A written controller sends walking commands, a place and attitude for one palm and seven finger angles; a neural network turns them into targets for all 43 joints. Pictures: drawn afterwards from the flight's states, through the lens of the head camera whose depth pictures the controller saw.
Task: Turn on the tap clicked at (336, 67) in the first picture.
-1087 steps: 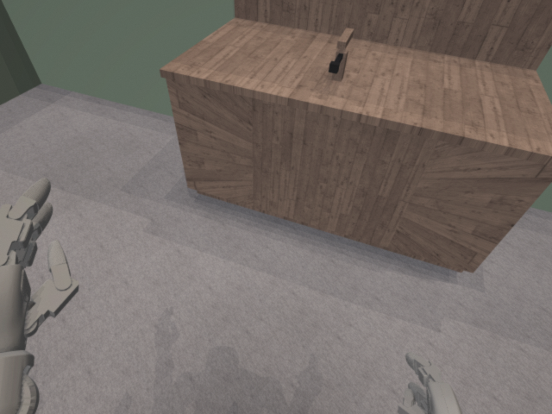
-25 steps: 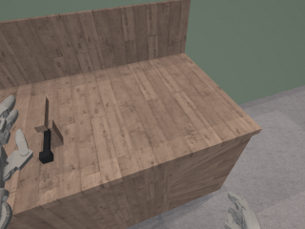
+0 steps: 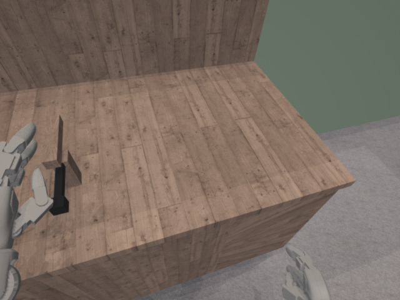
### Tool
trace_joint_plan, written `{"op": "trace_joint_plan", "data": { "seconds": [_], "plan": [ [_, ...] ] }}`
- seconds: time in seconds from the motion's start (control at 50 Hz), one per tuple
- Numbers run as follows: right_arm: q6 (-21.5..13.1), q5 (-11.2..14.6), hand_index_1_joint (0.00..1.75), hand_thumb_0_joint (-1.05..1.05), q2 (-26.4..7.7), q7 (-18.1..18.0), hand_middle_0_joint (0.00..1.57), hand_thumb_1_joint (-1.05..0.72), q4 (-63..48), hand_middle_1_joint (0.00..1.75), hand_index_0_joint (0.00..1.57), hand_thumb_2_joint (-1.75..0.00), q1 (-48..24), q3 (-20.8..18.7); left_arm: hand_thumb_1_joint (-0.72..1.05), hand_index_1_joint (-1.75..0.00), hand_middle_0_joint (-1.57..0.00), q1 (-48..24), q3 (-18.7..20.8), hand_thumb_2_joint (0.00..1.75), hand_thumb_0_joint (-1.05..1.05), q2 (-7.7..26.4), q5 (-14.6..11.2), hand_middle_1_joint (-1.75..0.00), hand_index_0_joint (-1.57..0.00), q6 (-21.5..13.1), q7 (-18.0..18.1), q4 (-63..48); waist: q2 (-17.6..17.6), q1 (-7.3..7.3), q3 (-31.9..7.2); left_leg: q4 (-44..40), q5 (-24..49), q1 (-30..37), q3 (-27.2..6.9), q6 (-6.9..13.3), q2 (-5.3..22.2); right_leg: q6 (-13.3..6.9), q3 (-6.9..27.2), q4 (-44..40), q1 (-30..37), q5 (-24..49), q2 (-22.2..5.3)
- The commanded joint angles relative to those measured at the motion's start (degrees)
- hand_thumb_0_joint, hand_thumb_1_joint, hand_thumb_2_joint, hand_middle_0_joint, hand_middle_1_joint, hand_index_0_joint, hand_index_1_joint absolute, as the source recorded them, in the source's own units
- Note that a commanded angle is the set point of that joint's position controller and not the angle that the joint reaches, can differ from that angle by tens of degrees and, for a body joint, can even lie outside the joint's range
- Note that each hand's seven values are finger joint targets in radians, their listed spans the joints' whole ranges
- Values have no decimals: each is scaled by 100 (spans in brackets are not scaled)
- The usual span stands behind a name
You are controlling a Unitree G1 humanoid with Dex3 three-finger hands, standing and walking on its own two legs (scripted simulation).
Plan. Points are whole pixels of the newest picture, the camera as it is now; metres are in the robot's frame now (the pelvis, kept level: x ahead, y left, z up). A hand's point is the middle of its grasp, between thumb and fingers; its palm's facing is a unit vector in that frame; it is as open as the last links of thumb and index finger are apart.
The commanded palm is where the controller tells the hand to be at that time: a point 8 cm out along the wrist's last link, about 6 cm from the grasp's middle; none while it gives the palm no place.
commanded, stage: come to a stop and stand still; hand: left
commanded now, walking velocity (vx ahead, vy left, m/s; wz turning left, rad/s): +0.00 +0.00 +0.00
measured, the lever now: (58, 205) +0.27 +0.31 +0.01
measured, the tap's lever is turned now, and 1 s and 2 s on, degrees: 0 0 0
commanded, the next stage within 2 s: look again from close up in 0.36 s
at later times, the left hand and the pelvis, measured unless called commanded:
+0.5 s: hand (52, 202) +0.22 +0.25 +0.14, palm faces +0.39 -0.86 -0.32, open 7.4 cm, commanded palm +0.16 +0.28 +0.17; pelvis +0.00 +0.00 +0.00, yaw +1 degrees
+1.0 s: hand (61, 204) +0.21 +0.23 +0.15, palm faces +0.36 -0.86 -0.36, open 7.4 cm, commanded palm +0.15 +0.26 +0.17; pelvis -0.01 -0.02 +0.00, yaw +0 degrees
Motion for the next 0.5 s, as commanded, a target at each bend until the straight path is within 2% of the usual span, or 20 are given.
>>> {"op": "trace_joint_plan", "data": {
  "seconds": [0.0,0.02,0.04,0.06,0.1,0.14,0.16,0.18,0.24,0.26,0.28,0.32,0.34,0.36,0.42,0.44,0.46,0.48],
  "plan": [
    [-275,28,30,0,-800,-126,20,-90,-985,30,20,-90,-523,-308,90,-30,-20,-964,663,90,0,1024,-56,-30,-20,-368,101,-1983,470,6,-1084,-440,1367,55,-429,-260,521,-200,120,75,1022,1376,-156],
    [-283,19,30,0,-787,-130,20,-90,-1018,30,20,-90,-551,-304,90,-30,-20,-972,635,90,0,1040,-46,-30,-20,-380,118,-2230,641,15,-1210,-360,1557,168,-426,-247,521,-216,143,124,1087,1534,-179],
    [-296,41,30,0,-744,-139,20,-90,-1017,30,20,-90,-681,-267,90,-30,-20,-1003,786,90,0,1221,-32,-30,-20,-367,163,-2540,841,14,-1295,-269,1900,305,-394,-290,502,-222,88,183,1090,1731,-171],
    [-286,-8,30,0,-773,-131,20,-90,-1015,30,20,-90,-621,-265,90,-30,-20,-842,634,90,0,1028,-66,-30,-20,-380,145,-2538,850,15,-1378,-252,2067,338,-403,-285,509,-230,35,190,1124,1771,-167],
    [-295,2,30,0,-784,-116,20,-90,-1042,30,20,-90,-552,-323,90,-30,-20,-571,726,90,0,1089,-66,-30,-20,-376,183,-2702,980,14,-1522,-103,2578,509,-458,-358,558,-281,92,275,1163,2003,-199],
    [-239,29,30,0,-760,-111,20,-90,-1008,30,20,-90,-590,-316,90,-30,-20,-150,914,90,0,1145,-73,-30,-20,-329,229,-2498,936,19,-1450,-76,2815,530,-444,-448,574,-280,21,271,1062,1957,-188],
    [-161,-9,30,0,-782,-100,20,-90,-974,30,20,-90,-494,-310,90,-30,-20,48,749,90,0,906,-112,-30,-20,-313,183,-2211,825,7,-1350,-145,2769,467,-423,-443,598,-270,-28,222,970,1827,-172],
    [-118,8,30,0,-789,-104,20,-90,-1005,30,20,-90,-473,-349,90,-30,-20,110,806,90,0,949,-117,-30,-20,-270,174,-2079,750,-2,-1271,-185,2716,413,-456,-471,642,-268,7,207,971,1811,-184],
    [26,77,30,0,-771,-132,20,-90,-970,30,20,-90,-500,-356,90,-30,-20,290,789,90,0,787,-140,-30,-20,-120,164,-1436,465,-32,-928,-324,2355,206,-392,-499,667,-235,-22,83,825,1696,-164],
    [94,36,30,0,-816,-135,20,-90,-944,30,20,-90,-436,-342,90,-30,-20,232,625,90,0,658,-161,-30,-20,-98,113,-1206,420,-47,-837,-412,2099,54,-386,-447,661,-202,-58,5,783,1543,-146],
    [104,65,30,0,-811,-155,20,-90,-995,30,20,-90,-433,-370,90,-30,-20,99,658,90,0,743,-158,-30,-20,-75,110,-1177,322,-44,-772,-460,1883,-10,-424,-437,683,-204,-2,-31,791,1487,-172],
    [116,65,30,0,-830,-182,20,-90,-1034,30,20,-90,-446,-363,90,-30,-20,-65,548,90,0,706,-147,-30,-20,-63,103,-1202,171,-48,-736,-536,1356,-69,-433,-371,675,-200,81,-98,768,1292,-209],
    [111,101,30,0,-792,-198,20,-90,-1051,30,20,-90,-572,-322,90,-30,-20,-251,570,90,0,785,-128,-30,-20,-56,133,-1420,263,-53,-693,-581,1270,-46,-405,-368,644,-188,57,-108,724,1233,-187],
    [129,46,30,0,-835,-206,20,-90,-1043,30,20,-90,-537,-304,90,-30,-20,-346,406,90,0,661,-144,-30,-20,-70,100,-1354,223,-50,-690,-642,1026,-119,-390,-307,618,-166,21,-156,718,1074,-163],
    [40,45,30,0,-818,-235,20,-90,-1108,30,20,-90,-592,-318,90,-30,-20,-732,409,90,0,821,-86,-30,-20,-120,157,-1881,432,-23,-797,-654,685,-118,-437,-241,590,-189,137,-129,850,940,-209],
    [3,75,30,0,-784,-245,20,-90,-1110,30,20,-90,-715,-287,90,-30,-20,-924,566,90,0,1028,-55,-30,-20,-120,201,-2142,590,-14,-753,-682,492,-163,-407,-235,566,-177,128,-119,834,838,-183],
    [3,16,30,0,-818,-239,20,-90,-1072,30,20,-90,-645,-270,90,-30,-20,-934,418,90,0,854,-63,-30,-20,-158,192,-2100,690,-24,-779,-744,357,-291,-434,-209,532,-179,67,-117,933,731,-150],
    [-38,26,30,0,-802,-239,20,-90,-1111,30,20,-90,-639,-301,90,-30,-20,-893,503,90,0,952,-45,-30,-20,-171,212,-2187,796,-10,-820,-716,302,-290,-462,-197,540,-199,135,-106,1006,772,-167]
  ]
}}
